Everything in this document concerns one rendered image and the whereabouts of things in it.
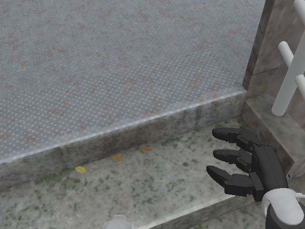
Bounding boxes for stairs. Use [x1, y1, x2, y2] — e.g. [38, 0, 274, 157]
[0, 92, 266, 229]

